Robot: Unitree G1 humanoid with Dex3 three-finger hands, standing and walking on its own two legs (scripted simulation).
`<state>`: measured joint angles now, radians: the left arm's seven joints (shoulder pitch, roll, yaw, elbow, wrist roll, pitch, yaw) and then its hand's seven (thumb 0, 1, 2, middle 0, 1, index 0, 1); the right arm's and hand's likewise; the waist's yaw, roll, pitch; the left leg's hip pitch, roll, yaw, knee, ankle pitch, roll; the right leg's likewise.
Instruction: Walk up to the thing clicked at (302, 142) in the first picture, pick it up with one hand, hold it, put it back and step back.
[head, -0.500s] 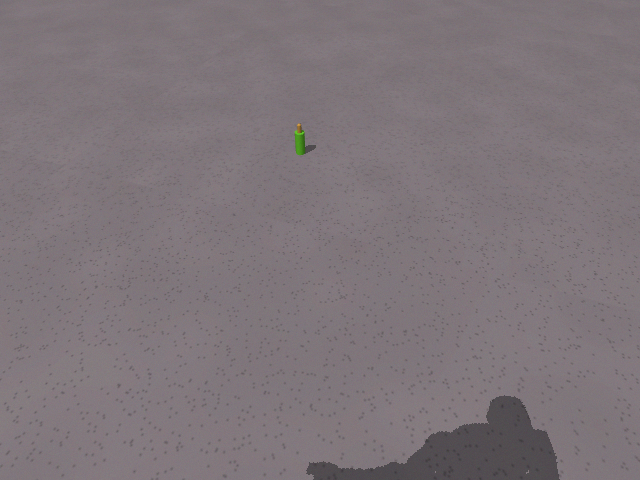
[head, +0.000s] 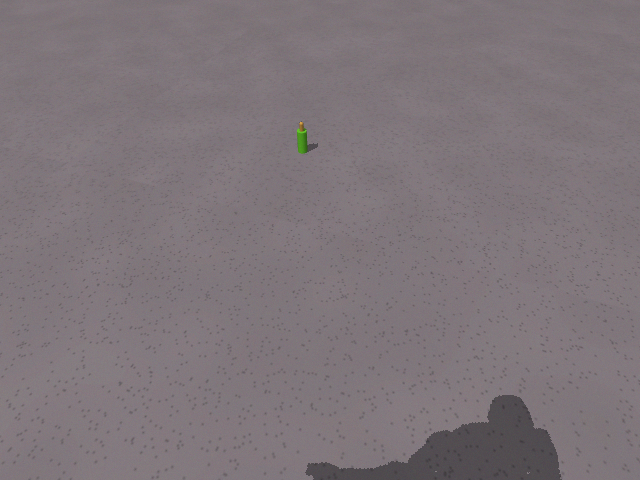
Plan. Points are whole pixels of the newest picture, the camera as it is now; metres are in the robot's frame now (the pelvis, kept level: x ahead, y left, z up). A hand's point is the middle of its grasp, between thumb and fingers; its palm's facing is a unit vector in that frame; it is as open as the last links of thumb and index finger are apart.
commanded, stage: stand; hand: left
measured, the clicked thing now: (302, 137) +1.92 +0.09 -0.69
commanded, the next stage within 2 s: walk up in 0.62 s
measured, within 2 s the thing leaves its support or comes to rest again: neither
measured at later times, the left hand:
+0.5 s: hand out of the picture +0.08 +0.25 -0.16, palm faces -0.02 -0.94 -0.33, open 7.4 cm
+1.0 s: hand out of the picture +0.11 +0.37 -0.18, palm faces -0.01 -0.93 -0.36, open 7.4 cm
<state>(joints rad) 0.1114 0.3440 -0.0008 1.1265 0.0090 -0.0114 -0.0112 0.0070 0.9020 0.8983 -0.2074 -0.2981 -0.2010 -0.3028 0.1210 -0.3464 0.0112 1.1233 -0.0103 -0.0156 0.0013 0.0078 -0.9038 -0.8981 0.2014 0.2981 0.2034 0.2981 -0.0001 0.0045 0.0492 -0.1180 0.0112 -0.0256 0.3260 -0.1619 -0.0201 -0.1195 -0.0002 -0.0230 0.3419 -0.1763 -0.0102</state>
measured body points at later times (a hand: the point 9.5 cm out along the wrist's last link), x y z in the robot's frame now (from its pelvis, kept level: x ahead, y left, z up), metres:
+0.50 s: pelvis +0.01 +0.00 +0.00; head +0.01 +0.00 +0.45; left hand +0.08 +0.30 -0.13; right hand +0.08 -0.30 -0.13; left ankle +0.01 +0.13 -0.75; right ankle +0.01 -0.11 -0.75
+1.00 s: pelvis +0.10 +0.07 -0.03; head +0.09 +0.09 +0.42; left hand +0.11 +0.41 -0.16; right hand +0.20 -0.28 -0.10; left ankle +0.17 +0.19 -0.75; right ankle +0.01 -0.10 -0.73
